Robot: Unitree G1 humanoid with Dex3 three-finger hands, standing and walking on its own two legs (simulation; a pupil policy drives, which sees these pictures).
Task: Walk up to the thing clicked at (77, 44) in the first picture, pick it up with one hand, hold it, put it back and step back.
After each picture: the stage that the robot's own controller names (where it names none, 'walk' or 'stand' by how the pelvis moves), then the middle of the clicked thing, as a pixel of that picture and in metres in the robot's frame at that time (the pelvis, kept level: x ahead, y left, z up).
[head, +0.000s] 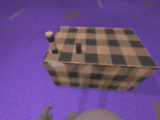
stand; (78, 48) +0.74 +0.17 -0.10
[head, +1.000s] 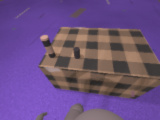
walk; (76, 53) +0.63 +0.20 -0.10
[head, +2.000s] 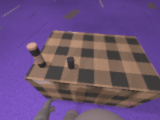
stand; (70, 63) +0.50 +0.19 -0.09
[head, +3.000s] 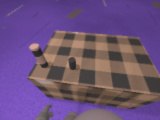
stand; (72, 63) +0.50 +0.19 -0.10
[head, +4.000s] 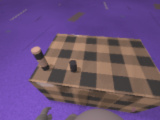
stand; (73, 66) +0.48 +0.18 -0.10
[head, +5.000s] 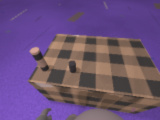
stand; (72, 66) +0.47 +0.19 -0.10
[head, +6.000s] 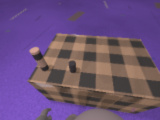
stand; (72, 66) +0.47 +0.19 -0.10
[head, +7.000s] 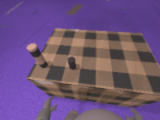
rise first; (72, 63) +0.48 +0.19 -0.10
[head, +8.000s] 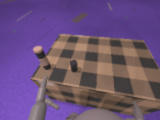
rise first; (74, 66) +0.48 +0.20 -0.10
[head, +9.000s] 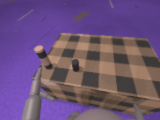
go down; (75, 65) +0.48 +0.19 -0.09
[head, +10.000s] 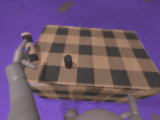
go down; (68, 62) +0.47 +0.18 -0.06
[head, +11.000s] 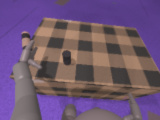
close in; (66, 58) +0.48 +0.18 -0.04
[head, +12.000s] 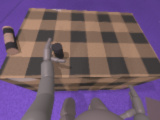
close; (58, 51) +0.49 +0.20 +0.00
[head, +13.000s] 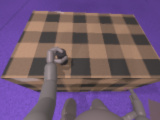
lift; (62, 57) +0.45 +0.18 -0.01
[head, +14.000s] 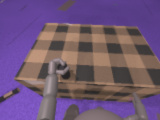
lift; (64, 71) +0.35 +0.18 +0.00
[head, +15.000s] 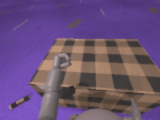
hold; (66, 91) +0.25 +0.19 -0.07
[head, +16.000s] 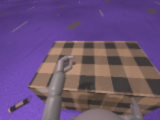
stand; out of the picture -0.55 +0.79 -0.71
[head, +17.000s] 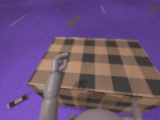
stand; out of the picture -0.54 +0.79 -0.71
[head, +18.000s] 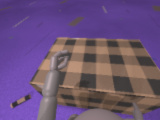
stand; out of the picture -0.52 +0.79 -0.71
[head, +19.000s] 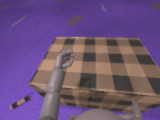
stand; out of the picture -0.53 +0.78 -0.71
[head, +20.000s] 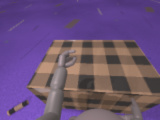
stand; out of the picture -0.55 +0.77 -0.71
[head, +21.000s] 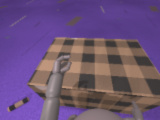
stand; out of the picture -0.54 +0.78 -0.71
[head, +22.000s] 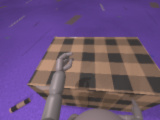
stand; out of the picture -0.54 +0.78 -0.71
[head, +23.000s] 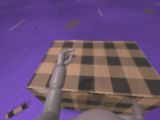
stand; out of the picture -0.55 +0.77 -0.71
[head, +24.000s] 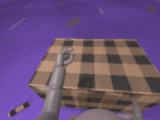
stand; out of the picture -0.53 +0.78 -0.71
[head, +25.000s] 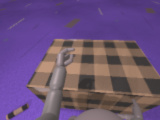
stand; out of the picture -0.54 +0.78 -0.71
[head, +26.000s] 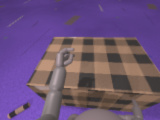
stand; out of the picture -0.54 +0.77 -0.71
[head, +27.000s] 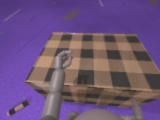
stand; out of the picture -0.53 +0.78 -0.71
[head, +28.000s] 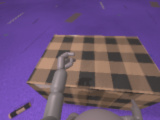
stand; out of the picture -0.53 +0.78 -0.71
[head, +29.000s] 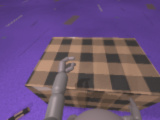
close; out of the picture -0.55 +0.78 -0.71
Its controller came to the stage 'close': yes
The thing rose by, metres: 0.16
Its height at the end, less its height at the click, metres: -0.62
